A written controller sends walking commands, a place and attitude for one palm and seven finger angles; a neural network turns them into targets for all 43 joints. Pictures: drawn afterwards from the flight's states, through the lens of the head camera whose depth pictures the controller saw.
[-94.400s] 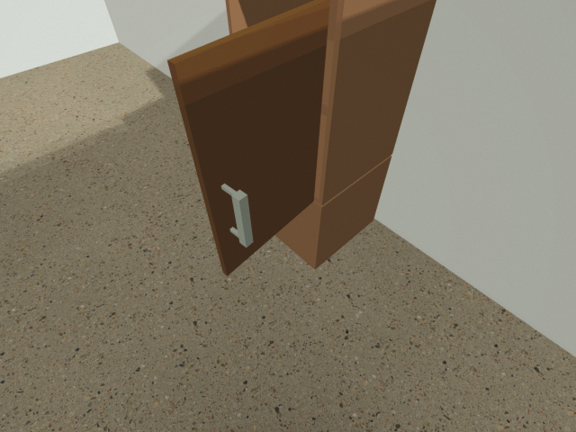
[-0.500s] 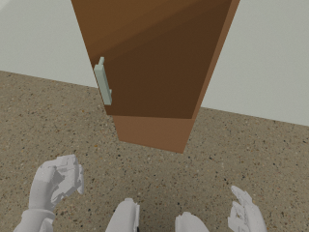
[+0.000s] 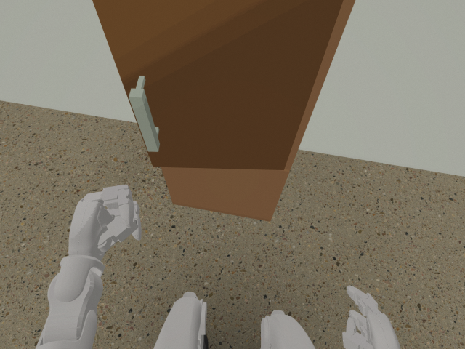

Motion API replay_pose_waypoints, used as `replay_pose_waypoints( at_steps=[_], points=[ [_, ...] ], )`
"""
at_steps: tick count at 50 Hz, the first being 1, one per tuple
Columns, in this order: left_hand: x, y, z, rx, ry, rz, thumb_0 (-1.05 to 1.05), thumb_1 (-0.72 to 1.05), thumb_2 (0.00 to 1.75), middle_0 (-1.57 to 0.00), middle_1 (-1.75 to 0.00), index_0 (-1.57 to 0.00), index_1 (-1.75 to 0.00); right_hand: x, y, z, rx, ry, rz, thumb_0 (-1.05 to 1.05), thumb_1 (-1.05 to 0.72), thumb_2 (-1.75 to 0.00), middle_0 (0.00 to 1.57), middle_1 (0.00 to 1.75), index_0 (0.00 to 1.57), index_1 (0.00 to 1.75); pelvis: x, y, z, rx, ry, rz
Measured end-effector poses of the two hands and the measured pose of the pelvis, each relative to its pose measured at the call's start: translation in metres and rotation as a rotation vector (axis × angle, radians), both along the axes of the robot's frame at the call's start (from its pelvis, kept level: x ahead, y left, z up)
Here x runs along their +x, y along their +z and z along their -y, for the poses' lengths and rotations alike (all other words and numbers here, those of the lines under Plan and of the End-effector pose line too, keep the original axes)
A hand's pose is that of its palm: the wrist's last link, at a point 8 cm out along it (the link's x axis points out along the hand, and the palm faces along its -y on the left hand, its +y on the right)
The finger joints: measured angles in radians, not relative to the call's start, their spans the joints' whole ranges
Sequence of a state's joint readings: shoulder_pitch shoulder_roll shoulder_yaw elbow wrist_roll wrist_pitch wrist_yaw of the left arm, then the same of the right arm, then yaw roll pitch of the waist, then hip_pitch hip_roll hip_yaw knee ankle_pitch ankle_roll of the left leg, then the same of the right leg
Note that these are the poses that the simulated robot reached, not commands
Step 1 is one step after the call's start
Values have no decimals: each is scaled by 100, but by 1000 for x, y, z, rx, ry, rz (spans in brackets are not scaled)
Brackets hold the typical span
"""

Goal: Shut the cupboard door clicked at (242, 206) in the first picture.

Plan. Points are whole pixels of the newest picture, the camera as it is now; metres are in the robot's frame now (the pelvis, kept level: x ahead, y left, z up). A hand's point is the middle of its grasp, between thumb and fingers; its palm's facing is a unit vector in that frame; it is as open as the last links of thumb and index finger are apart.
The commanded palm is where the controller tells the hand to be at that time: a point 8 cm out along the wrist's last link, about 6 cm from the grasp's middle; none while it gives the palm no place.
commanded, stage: bring the fist close to the handle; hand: left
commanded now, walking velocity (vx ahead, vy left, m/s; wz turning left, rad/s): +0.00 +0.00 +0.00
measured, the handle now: (147, 116) +0.55 +0.21 +0.02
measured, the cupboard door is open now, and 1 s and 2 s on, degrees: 10 10 0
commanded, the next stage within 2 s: push the door shut along its arc in 0.96 s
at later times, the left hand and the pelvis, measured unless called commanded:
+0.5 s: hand (155, 164) +0.43 +0.17 +0.02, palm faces +0.03 -1.00 -0.05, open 3.1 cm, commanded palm +0.42 +0.21 +0.02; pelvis -0.01 +0.01 -0.01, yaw -1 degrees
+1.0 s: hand (153, 158) +0.44 +0.18 +0.02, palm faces +0.07 -1.00 -0.04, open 3.2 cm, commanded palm +0.42 +0.22 +0.02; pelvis +0.00 -0.01 -0.01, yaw -1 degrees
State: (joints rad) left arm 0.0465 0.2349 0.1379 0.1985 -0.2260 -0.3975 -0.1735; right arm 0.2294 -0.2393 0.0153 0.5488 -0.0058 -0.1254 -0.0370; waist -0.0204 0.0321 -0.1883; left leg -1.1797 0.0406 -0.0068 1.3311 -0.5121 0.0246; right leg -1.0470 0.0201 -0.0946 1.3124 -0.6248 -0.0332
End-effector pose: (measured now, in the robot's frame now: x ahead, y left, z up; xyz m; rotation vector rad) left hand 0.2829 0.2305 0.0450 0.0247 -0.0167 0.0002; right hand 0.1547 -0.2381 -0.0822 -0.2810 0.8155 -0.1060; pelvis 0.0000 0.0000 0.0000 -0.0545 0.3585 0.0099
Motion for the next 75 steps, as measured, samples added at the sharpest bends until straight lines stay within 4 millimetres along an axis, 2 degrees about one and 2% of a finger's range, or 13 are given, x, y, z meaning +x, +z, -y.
replay_pose_waypoints(
  at_steps=[6, 12, 21, 27, 32, 36, 41, 47, 56, 61, 68, 75],
  points=[
    [28, -5, -9, 15, 37, 9, 2, 90, 90, -130, -150, -130, -150, -15, -8, 2, -3, -13, -68, 1, -90, -90, 20, 30, 21, 30, -1, -2, -2, 0, -1, -12],
    [52, -18, -1, 5, 0, -30, 2, 90, 90, -130, -150, -130, -150, -31, -13, 6, -17, -44, -123, 1, -90, -90, 20, 30, 21, 30, -3, -2, -5, -1, -6, -25],
    [103, -13, 1, 19, 39, 27, 2, 90, 90, -130, -150, -131, -150, -55, -24, 12, -30, -79, -207, 1, -90, -90, 20, 30, 21, 30, -5, -8, -6, -1, -11, -55],
    [132, -23, 10, 16, 31, -26, 2, 90, 90, -130, -150, -130, -150, -78, -33, 16, -25, -115, -286, 1, -90, -90, 20, 30, 21, 30, -6, -12, -6, 2, -17, -79],
    [153, -24, 14, 3, 58, 6, 2, 90, 90, -130, -150, -130, -150, -100, -40, 20, -26, -149, -356, 0, -90, -90, 20, 30, 21, 30, -6, -17, -3, 6, -27, -103],
    [157, -19, 13, 26, 55, 30, 2, 90, 90, -130, -150, -130, -150, -114, -44, 22, -5, -180, -406, 0, -90, -90, 20, 30, 21, 30, -3, -18, -2, 12, -37, -108],
    [143, -26, 8, 33, 58, -36, 2, 90, 90, -130, -150, -130, -150, -120, -42, 21, 24, -196, -441, 1, -91, -90, 20, 30, 21, 30, 0, -12, 1, 22, -41, -96],
    [131, -24, 2, 17, 85, -5, 2, 90, 90, -130, -150, -130, -150, -109, -38, 24, 6, -168, -425, 0, -90, -90, 20, 30, 21, 30, -1, -9, 5, 20, -29, -86],
    [143, -23, 5, 17, 32, 10, 2, 90, 90, -130, -150, -131, -150, -83, -36, 35, -38, -151, -351, 0, -90, -90, 20, 30, 21, 30, -5, -15, 5, 7, -22, -90],
    [149, -27, 3, 20, 19, -26, 2, 90, 90, -130, -150, -131, -150, -81, -36, 33, -42, -149, -337, 0, -91, -90, 20, 30, 21, 30, -6, -17, 3, 4, -24, -92],
    [174, -14, 5, 29, -22, 35, 2, 90, 90, -130, -150, -131, -150, -98, -44, 28, -41, -165, -383, 0, -90, -90, 20, 30, 21, 30, -7, -23, 0, -5, -24, -111],
    [189, -17, 2, 33, -67, -24, 2, 90, 90, -132, -150, -131, -150, -128, -47, 22, -23, -209, -454, 0, -90, -90, 20, 30, 21, 30, -8, -25, -4, -11, -30, -124]
  ],
)
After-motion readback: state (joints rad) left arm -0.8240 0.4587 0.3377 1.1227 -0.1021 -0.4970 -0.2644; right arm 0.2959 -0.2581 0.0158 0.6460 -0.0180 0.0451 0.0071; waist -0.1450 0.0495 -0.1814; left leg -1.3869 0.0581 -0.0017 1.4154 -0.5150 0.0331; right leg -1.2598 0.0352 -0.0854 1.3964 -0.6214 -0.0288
